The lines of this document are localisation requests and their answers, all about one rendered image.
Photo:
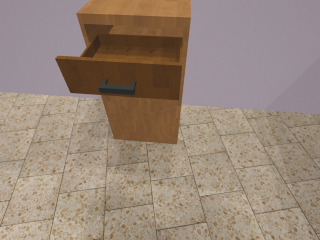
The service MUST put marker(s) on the handle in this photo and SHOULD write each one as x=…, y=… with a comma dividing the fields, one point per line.
x=117, y=89

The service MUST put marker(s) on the cabinet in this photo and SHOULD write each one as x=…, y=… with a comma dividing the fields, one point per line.
x=134, y=118

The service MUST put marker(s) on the drawer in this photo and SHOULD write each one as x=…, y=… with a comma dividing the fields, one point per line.
x=154, y=62

